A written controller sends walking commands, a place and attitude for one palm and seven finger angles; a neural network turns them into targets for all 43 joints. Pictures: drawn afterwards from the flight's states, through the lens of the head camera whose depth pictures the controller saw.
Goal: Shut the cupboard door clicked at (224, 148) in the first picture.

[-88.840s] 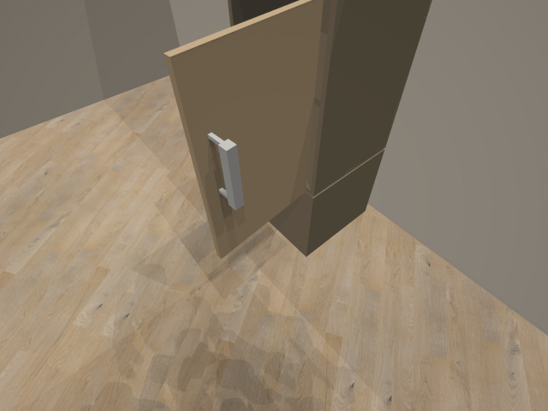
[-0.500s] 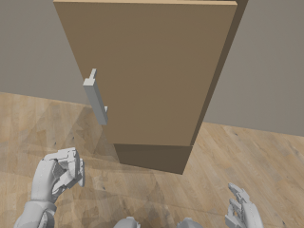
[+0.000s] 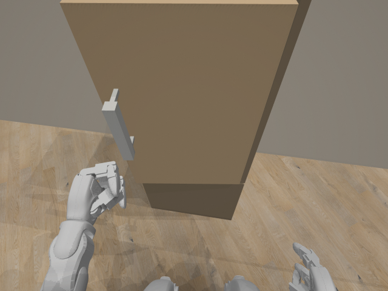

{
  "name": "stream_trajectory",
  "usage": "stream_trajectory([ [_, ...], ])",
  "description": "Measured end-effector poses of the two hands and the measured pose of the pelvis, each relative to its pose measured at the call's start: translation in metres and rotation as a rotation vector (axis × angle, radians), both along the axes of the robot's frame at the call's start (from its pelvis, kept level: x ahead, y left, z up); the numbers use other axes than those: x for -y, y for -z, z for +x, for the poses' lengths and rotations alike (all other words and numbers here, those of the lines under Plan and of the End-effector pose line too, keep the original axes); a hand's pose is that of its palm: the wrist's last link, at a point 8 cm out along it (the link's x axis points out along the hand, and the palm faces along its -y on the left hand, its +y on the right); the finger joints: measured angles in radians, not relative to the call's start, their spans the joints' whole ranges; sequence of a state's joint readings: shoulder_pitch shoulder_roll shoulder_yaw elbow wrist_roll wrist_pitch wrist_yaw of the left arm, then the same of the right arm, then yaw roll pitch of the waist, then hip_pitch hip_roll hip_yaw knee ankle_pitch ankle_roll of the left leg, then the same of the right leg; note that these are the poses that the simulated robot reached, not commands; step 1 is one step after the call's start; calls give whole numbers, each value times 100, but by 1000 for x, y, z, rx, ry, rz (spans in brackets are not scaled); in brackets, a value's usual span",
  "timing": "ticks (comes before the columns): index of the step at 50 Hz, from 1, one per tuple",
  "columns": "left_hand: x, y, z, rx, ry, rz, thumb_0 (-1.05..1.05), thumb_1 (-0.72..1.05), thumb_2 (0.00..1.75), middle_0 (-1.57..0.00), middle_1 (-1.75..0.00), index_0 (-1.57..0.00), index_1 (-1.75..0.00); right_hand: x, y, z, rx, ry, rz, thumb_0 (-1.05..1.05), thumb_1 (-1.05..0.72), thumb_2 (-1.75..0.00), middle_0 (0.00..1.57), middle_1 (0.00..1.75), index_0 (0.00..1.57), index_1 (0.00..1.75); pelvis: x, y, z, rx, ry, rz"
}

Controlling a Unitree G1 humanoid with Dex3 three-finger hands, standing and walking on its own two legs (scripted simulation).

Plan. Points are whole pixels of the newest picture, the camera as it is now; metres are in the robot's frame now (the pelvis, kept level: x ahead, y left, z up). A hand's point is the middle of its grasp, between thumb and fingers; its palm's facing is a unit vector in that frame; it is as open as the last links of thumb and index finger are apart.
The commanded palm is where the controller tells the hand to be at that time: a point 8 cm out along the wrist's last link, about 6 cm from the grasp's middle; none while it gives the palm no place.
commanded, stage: bring the fist close to the handle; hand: left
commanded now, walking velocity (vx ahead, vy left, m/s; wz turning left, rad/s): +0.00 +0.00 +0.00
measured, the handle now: (122, 126) +0.45 +0.19 +0.06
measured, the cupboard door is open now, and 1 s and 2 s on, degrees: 8 8 0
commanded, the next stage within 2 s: push the door shut along its arc in 0.82 s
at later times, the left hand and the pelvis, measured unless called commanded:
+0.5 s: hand (135, 164) +0.35 +0.14 +0.06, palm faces +0.03 -1.00 -0.02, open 3.1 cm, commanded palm +0.32 +0.20 +0.07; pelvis +0.00 -0.01 +0.00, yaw -1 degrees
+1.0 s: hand (136, 162) +0.35 +0.14 +0.07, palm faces +0.02 -1.00 -0.03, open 3.1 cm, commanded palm +0.34 +0.20 +0.07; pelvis +0.00 -0.01 +0.01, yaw -1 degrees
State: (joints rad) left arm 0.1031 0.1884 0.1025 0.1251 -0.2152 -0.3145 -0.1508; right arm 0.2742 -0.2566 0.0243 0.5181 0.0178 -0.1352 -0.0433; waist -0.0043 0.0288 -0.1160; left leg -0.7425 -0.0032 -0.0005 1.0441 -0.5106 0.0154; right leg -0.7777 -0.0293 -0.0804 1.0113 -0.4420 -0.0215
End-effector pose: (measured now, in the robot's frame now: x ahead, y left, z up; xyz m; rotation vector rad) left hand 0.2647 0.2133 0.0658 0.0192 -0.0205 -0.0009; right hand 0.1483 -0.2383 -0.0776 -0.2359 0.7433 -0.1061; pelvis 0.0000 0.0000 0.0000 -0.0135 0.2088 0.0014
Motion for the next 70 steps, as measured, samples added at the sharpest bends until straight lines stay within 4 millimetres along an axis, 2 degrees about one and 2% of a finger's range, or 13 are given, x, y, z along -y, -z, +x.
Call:
stream_trajectory([
  [12,12,-2,36,4,-9,5,2,90,90,-130,-150,-131,-150,2,7,-8,-49,15,17,1,-91,-90,20,30,20,30,3,-2,-1,-5,7,9],
  [18,18,-4,48,9,-7,4,1,90,90,-130,-150,-130,-150,6,8,-13,-74,27,23,1,-91,-90,20,30,20,30,5,-4,0,-6,10,13],
  [25,16,0,63,0,-27,3,1,90,90,-130,-150,-131,-150,15,12,-22,-113,47,10,1,-91,-90,20,30,20,30,9,-4,-1,-14,15,17],
  [31,13,-2,65,9,-23,6,2,90,90,-130,-150,-130,-150,20,12,-28,-135,67,9,1,-91,-90,20,30,20,30,9,-6,1,-18,19,19],
  [40,20,0,59,3,-15,4,1,90,90,-130,-150,-131,-150,21,13,-29,-143,64,10,1,-91,-90,20,30,20,30,10,-7,1,-14,16,20],
  [51,17,-1,66,8,-15,13,1,90,90,-130,-150,-131,-150,16,12,-22,-124,57,19,1,-91,-90,20,30,20,30,10,-6,0,-15,17,21],
  [55,13,1,77,-6,6,19,1,90,90,-130,-150,-131,-150,17,14,-24,-134,55,7,1,-91,-90,20,30,20,30,10,-5,-2,-19,11,17],
  [61,11,-1,99,-1,48,13,2,90,90,-131,-150,-131,-150,20,18,-34,-164,72,-9,1,-91,-90,20,30,20,30,8,-2,-4,-34,9,13],
  [70,3,-2,120,-12,91,9,1,90,90,-134,-150,-131,-150,23,26,-62,-246,99,-29,1,-91,-90,20,30,20,30,4,2,-9,-53,4,8],
])
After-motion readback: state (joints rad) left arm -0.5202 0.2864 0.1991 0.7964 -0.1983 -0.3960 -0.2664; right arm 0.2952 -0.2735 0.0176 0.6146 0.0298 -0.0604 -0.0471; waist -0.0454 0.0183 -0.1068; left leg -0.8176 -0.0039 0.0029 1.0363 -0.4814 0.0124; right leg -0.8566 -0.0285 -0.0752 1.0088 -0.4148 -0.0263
